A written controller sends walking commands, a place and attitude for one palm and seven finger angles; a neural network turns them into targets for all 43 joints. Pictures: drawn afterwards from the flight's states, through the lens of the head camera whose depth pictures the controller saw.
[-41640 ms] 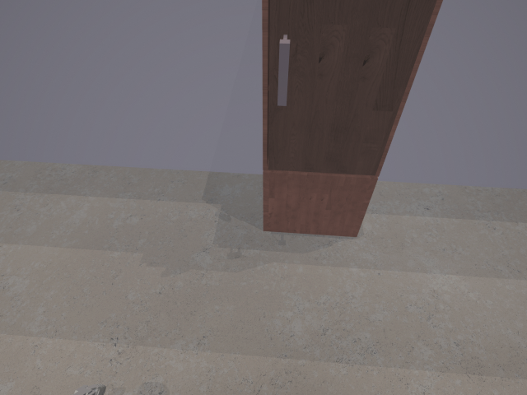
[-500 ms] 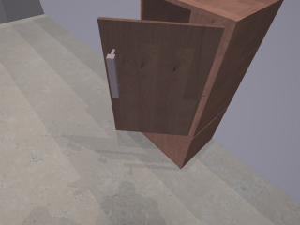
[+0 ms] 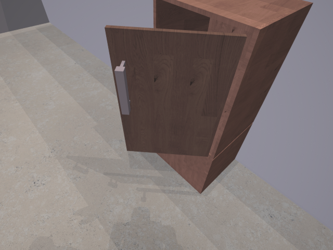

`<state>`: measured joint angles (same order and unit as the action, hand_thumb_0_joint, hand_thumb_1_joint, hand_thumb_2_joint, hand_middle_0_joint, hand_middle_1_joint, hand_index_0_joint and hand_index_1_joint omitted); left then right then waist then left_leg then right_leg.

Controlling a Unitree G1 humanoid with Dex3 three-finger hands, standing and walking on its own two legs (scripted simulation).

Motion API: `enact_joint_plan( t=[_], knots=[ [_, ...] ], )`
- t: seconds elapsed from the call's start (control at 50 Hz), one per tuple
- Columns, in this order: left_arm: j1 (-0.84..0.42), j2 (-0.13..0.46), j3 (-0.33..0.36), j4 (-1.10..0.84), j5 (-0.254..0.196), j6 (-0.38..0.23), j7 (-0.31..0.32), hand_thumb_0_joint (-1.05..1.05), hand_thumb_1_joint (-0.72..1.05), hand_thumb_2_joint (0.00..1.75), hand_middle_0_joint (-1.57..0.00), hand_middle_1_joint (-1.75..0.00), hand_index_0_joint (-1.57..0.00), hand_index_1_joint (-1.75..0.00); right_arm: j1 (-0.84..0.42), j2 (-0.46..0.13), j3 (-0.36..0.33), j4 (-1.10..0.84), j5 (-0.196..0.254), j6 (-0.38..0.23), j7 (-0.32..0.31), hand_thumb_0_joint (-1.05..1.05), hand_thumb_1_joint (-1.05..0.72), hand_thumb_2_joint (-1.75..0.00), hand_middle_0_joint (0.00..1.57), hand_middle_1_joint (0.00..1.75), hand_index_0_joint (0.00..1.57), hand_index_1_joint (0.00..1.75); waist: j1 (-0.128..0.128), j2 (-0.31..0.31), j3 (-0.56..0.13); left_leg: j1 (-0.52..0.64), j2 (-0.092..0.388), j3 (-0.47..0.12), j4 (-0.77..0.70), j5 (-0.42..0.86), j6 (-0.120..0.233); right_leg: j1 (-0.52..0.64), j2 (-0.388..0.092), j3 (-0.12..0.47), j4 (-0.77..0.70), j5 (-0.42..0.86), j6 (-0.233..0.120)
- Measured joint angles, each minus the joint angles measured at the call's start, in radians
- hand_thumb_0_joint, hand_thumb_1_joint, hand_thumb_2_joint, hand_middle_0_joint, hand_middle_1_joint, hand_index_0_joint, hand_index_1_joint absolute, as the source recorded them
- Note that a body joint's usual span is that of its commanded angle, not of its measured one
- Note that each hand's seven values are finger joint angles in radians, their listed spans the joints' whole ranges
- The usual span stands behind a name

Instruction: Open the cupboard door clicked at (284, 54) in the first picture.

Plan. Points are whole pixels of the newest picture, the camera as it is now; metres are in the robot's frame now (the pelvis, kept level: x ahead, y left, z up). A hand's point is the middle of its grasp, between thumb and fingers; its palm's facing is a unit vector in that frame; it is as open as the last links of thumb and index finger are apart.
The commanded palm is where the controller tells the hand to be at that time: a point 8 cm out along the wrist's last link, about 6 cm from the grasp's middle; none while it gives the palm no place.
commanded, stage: come to a stop and stand still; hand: left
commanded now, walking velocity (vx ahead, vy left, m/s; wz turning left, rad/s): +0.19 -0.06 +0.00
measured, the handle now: (124, 88) +0.59 +0.18 +0.06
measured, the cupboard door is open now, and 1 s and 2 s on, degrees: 43 43 43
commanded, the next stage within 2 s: look again from close up in 1.30 s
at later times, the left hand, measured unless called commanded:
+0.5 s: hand out of the picture +0.05 +0.17 -0.18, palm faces +0.05 -0.98 -0.20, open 7.3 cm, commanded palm none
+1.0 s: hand out of the picture +0.07 +0.23 -0.14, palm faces +0.01 -0.95 -0.31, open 7.3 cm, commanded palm none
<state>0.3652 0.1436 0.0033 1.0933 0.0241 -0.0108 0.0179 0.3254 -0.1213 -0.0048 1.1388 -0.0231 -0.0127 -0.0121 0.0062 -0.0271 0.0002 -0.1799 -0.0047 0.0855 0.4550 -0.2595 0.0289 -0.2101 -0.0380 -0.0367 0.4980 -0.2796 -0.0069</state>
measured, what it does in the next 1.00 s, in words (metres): stands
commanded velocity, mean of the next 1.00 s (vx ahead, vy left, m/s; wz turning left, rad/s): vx -0.03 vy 0.00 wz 0.00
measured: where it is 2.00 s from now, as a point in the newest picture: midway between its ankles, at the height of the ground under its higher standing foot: outside the picture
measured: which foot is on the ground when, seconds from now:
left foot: down 0.00-1.00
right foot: down 0.00-1.00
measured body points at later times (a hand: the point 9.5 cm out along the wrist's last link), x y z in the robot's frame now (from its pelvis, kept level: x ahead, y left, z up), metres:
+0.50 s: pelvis +0.05 +0.00 +0.00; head +0.08 +0.00 +0.45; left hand +0.05 +0.22 -0.16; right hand +0.07 -0.23 -0.16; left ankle -0.01 +0.10 -0.74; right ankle +0.00 -0.12 -0.73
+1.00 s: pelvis -0.04 +0.00 +0.00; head -0.06 +0.00 +0.45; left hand +0.07 +0.28 -0.12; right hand +0.08 -0.29 -0.12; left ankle -0.01 +0.10 -0.74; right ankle +0.00 -0.12 -0.74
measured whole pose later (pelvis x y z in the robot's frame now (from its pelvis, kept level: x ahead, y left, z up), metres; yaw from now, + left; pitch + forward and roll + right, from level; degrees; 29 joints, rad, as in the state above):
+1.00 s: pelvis -0.04 +0.00 +0.00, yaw +1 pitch -3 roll +0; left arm 0.18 0.31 0.00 0.92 0.02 0.00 0.00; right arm 0.16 -0.31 -0.03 0.94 -0.03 -0.01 0.01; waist -0.01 -0.01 -0.01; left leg -0.23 0.01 0.08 0.50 -0.23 0.03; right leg -0.23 -0.04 -0.07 0.51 -0.23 0.00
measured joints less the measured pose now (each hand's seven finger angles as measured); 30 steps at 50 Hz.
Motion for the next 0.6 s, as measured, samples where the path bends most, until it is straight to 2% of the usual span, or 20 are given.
enact_joint_plan(
  t=[0.2,0.28,0.38,0.46,0.56,0.6],
  knots=[
    [0.055,-0.022,0.017,0.005,-0.007,-0.024,0.002,0.0,0.91,0.9,-0.19,-0.3,-0.2,-0.3,0.03,0.007,-0.001,-0.005,0.003,-0.009,-0.008,0.0,-0.91,-0.9,0.2,0.3,0.2,0.3,0.004,0.017,0.012,-0.031,0.038,-0.019,0.14,-0.108,-0.016,0.014,0.029,-0.026,0.059,-0.079,-0.005],
    [0.042,-0.029,0.01,0.025,-0.012,-0.013,0.016,0.0,0.91,0.9,-0.19,-0.3,-0.2,-0.3,-0.01,0.021,0.005,-0.001,0.009,-0.023,-0.026,0.0,-0.91,-0.9,0.2,0.3,0.2,0.3,0.009,-0.012,0.032,0.008,0.027,-0.009,0.096,-0.11,-0.017,0.031,0.019,-0.019,0.053,-0.081,0.003],
    [-0.012,-0.036,0.006,0.0,-0.014,0.005,0.028,0.0,0.91,0.9,-0.2,-0.3,-0.2,-0.3,-0.045,0.003,-0.007,-0.021,0.014,-0.016,-0.048,0.02,-0.94,-0.9,0.2,0.3,0.2,0.3,0.011,-0.01,0.055,0.035,0.013,-0.001,0.052,-0.047,-0.01,0.039,0.005,-0.017,0.049,-0.022,0.009],
    [-0.057,-0.013,0.017,-0.034,-0.006,0.013,0.036,0.01,0.93,0.9,-0.2,-0.3,-0.2,-0.3,-0.069,-0.012,-0.021,-0.047,0.011,-0.009,-0.049,0.02,-0.94,-0.9,0.2,0.3,0.2,0.3,0.006,0.0,0.062,0.035,0.013,0.004,0.024,-0.04,-0.007,0.024,0.005,-0.014,0.048,-0.015,0.01],
    [-0.102,0.036,0.031,-0.061,-0.008,0.007,0.032,0.02,0.93,0.9,-0.2,-0.3,-0.2,-0.3,-0.103,-0.022,-0.027,-0.064,0.007,-0.007,-0.046,0.01,-0.93,-0.9,0.2,0.3,0.2,0.3,-0.001,0.001,0.066,0.008,0.011,0.012,0.033,-0.073,-0.017,0.007,0.004,-0.006,0.035,-0.067,0.008],
    [-0.114,0.059,0.017,-0.093,-0.004,0.012,0.026,0.01,0.93,0.9,-0.2,-0.3,-0.2,-0.3,-0.107,-0.034,-0.024,-0.091,0.004,-0.002,-0.029,0.01,-0.93,-0.9,0.2,0.3,0.2,0.3,-0.011,0.009,0.074,-0.007,0.015,0.003,0.049,-0.068,-0.019,0.0,0.006,-0.015,0.041,-0.06,0.007]
  ],
)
